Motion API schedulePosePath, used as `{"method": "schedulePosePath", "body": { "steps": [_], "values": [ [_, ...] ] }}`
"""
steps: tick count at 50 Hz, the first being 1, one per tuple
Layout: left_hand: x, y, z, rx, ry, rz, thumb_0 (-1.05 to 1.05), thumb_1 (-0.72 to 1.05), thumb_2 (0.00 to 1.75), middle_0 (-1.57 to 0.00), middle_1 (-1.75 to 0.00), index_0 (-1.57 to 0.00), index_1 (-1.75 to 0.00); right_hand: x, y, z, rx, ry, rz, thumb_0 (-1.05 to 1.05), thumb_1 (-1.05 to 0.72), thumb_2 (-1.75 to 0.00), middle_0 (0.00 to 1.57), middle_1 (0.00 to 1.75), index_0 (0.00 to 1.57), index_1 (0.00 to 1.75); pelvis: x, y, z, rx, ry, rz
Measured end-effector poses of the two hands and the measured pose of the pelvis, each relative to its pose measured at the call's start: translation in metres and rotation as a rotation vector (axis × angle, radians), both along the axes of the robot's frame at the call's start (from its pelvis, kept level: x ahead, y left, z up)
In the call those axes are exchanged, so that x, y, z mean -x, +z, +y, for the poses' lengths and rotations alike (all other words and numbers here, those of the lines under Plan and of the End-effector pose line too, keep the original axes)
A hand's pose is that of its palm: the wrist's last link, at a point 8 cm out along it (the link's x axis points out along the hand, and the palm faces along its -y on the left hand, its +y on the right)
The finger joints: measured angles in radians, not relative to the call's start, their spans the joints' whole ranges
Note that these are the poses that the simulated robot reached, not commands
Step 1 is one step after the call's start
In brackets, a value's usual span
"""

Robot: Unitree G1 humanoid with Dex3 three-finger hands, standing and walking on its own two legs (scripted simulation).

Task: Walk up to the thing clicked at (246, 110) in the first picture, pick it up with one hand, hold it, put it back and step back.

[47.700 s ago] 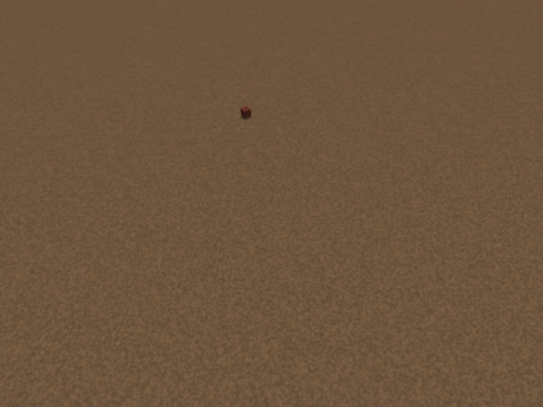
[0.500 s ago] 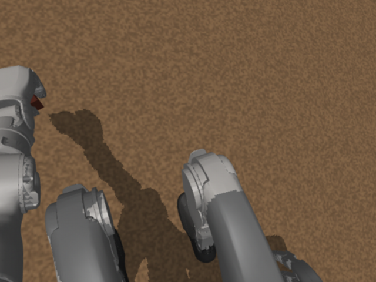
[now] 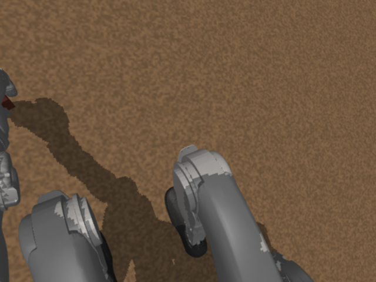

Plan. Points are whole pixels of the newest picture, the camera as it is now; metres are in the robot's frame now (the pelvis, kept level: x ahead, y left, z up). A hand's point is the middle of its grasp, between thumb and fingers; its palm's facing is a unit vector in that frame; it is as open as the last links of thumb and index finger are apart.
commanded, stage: rest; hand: left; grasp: from above
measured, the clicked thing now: out of the picture +0.52 +0.26 -0.24
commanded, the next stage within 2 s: open in 0.94 s
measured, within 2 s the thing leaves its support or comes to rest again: rests again in 0.70 s
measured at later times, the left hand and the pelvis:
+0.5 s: hand (5, 108) +0.50 +0.24 -0.24, palm faces -0.44 -0.13 -0.89, open 5.9 cm; pelvis +0.00 +0.00 +0.00, yaw -3 degrees
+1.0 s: hand (8, 109) +0.50 +0.24 -0.26, palm faces -0.45 -0.14 -0.88, open 6.3 cm; pelvis +0.00 +0.01 +0.00, yaw -4 degrees
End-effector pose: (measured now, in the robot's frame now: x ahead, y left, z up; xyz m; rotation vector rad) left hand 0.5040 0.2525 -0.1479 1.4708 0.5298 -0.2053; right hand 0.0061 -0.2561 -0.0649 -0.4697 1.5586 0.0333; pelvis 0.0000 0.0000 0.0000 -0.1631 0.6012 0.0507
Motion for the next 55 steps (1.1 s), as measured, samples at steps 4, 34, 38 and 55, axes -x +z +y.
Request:
{"method": "schedulePosePath", "body": {
  "steps": [4,34,38,55],
  "values": [
    [-0.002,-0.007,-0.001,0.006,0.007,0.005,-0.05,0.44,0.28,-0.85,-0.32,-1.06,-0.37,0.001,0.002,0.003,-0.015,0.011,0.005,0.0,-0.91,-0.89,0.2,0.3,0.21,0.3,-0.001,0.0,0.001,0.007,-0.002,-0.003],
    [-0.002,-0.04,-0.005,0.023,0.034,0.004,-0.08,0.46,0.23,-0.87,-0.29,-1.03,-0.31,0.009,0.023,0.014,-0.045,0.071,0.014,0.0,-0.91,-0.89,0.2,0.3,0.2,0.3,0.002,0.0,0.006,0.052,-0.022,-0.036],
    [-0.003,-0.044,-0.005,0.022,0.033,0.009,-0.07,0.46,0.23,-0.87,-0.3,-1.03,-0.31,0.012,0.025,0.016,-0.052,0.075,0.02,0.0,-0.91,-0.89,0.2,0.3,0.2,0.3,0.003,-0.001,0.006,0.054,-0.022,-0.04],
    [-0.004,-0.05,-0.008,0.017,0.028,0.004,-0.05,0.45,0.22,-0.86,-0.31,-0.99,-0.31,0.017,0.031,0.02,-0.064,0.09,0.031,0.0,-0.91,-0.9,0.2,0.3,0.2,0.3,0.005,0.002,0.006,0.066,-0.031,-0.053]
  ]
}}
